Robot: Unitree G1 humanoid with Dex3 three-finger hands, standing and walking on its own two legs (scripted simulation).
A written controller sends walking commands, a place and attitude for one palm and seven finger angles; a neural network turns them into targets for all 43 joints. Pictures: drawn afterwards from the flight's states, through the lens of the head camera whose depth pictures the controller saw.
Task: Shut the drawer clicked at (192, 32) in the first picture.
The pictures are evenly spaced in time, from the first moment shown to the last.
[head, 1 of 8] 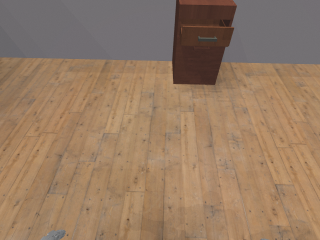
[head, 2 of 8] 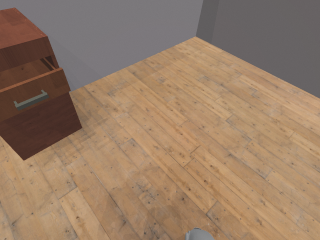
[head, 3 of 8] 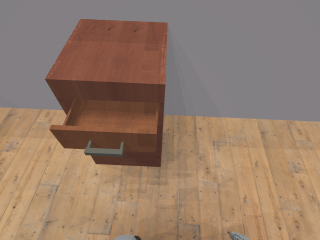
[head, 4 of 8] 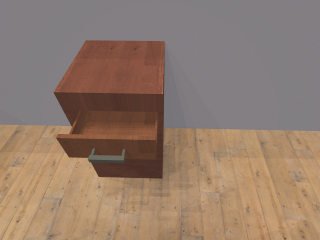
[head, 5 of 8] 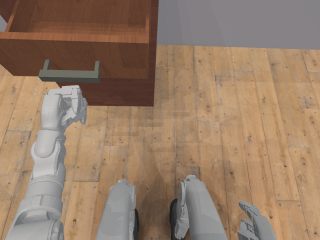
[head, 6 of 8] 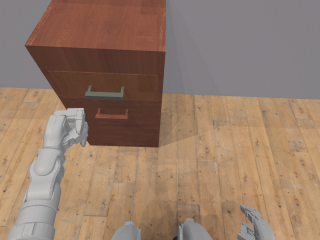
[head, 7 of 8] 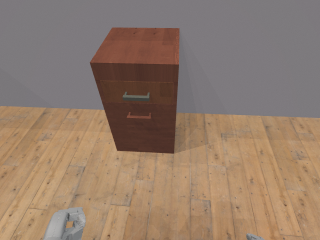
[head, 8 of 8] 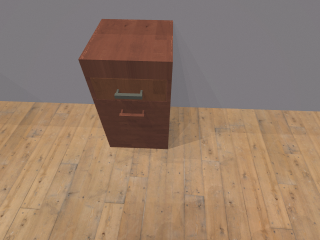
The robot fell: no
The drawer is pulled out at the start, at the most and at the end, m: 0.15 0.15 0.00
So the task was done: yes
